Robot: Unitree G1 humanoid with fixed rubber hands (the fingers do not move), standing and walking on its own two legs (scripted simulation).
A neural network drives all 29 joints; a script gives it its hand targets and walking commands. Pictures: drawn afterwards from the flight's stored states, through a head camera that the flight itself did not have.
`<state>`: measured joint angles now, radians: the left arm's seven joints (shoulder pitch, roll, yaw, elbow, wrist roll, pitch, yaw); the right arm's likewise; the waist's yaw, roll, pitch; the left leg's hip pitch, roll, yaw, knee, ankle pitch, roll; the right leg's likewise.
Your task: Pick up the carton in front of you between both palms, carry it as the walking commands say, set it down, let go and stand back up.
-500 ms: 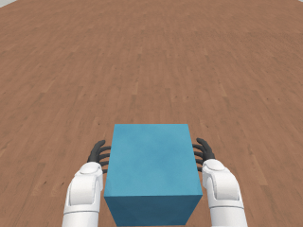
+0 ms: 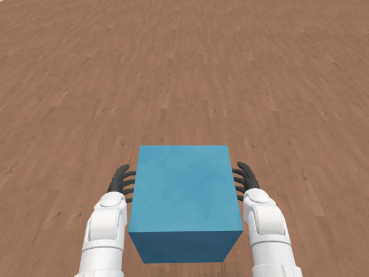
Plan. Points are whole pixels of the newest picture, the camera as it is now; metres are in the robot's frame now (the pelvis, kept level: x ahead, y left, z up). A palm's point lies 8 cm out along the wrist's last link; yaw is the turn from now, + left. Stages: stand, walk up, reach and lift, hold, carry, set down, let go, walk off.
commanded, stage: carry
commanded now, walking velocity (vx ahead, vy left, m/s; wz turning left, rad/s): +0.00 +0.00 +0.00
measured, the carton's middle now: (183, 207) +0.30 +0.00 -0.04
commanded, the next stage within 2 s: hold in 0.74 s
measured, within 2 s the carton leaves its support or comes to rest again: neither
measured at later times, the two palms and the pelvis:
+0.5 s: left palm (111, 201) +0.27 +0.16 +0.04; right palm (247, 197) +0.28 -0.14 +0.04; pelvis -0.01 +0.01 +0.00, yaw +0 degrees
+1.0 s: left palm (92, 218) +0.23 +0.19 +0.04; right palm (232, 193) +0.28 -0.11 +0.04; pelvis -0.02 +0.00 +0.01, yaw +9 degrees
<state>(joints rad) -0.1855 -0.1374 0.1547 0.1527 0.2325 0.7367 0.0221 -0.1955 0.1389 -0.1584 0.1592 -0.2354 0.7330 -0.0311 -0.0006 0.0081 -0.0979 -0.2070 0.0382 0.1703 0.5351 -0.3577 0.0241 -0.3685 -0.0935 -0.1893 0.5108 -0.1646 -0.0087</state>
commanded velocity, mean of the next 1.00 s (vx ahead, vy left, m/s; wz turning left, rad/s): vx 0.00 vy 0.00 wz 0.00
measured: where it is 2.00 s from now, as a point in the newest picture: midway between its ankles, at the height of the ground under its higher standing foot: outside the picture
